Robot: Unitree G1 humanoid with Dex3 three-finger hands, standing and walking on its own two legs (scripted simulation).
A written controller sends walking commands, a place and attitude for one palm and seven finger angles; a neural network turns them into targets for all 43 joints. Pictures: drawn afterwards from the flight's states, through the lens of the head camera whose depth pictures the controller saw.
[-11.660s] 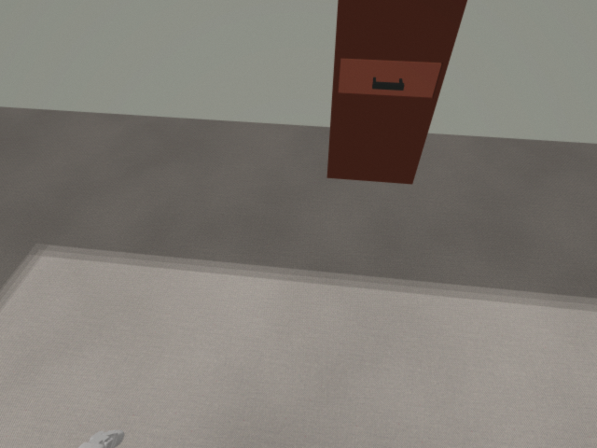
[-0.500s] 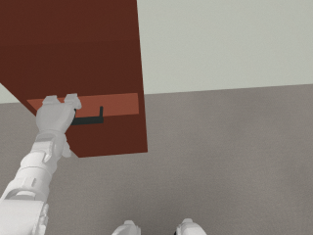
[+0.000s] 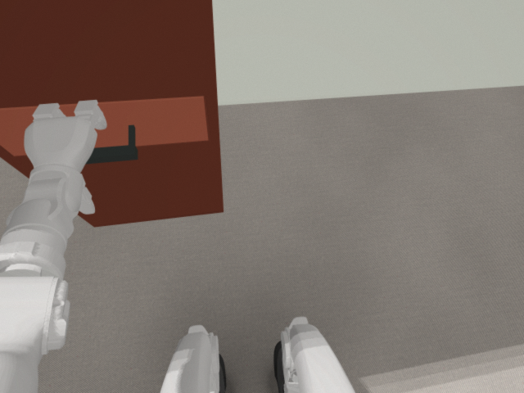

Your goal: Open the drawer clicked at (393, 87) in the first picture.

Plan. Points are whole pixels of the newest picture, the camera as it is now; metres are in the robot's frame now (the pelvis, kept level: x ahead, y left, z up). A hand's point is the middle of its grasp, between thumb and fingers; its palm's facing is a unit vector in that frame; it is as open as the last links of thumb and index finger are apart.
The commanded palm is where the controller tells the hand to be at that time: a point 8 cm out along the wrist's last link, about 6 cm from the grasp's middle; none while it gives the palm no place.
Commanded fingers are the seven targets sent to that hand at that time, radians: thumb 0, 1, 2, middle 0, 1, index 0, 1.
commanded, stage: move the hooked fingers above the handle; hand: left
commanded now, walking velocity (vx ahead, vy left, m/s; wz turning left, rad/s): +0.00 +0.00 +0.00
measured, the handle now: (102, 144) +0.55 +0.27 -0.11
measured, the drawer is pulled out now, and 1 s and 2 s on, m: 0.00 0.00 0.00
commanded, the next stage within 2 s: lower the fingers behind the handle in 1.10 s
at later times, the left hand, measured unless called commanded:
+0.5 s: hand (82, 153) +0.50 +0.27 -0.05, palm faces -0.11 -0.02 -0.99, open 13.9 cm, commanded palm +0.50 +0.25 +0.00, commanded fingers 0.00 -0.50 0.30 -0.30 -1.20 -0.30 -1.20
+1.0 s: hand (83, 156) +0.50 +0.27 -0.06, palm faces -0.10 -0.04 -0.99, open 13.9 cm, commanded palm +0.50 +0.24 +0.00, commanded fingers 0.00 -0.50 0.30 -0.30 -1.20 -0.30 -1.20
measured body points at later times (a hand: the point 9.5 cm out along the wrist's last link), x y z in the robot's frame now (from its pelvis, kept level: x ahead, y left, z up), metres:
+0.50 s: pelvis +0.00 +0.00 -0.01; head +0.18 +0.02 +0.40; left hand +0.50 +0.27 +0.00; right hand +0.02 -0.27 -0.14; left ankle +0.01 +0.08 -0.62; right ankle +0.03 -0.13 -0.62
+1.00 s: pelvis +0.00 +0.00 -0.01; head +0.19 +0.03 +0.40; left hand +0.50 +0.27 -0.01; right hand +0.03 -0.27 -0.13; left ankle +0.01 +0.08 -0.62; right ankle +0.03 -0.13 -0.62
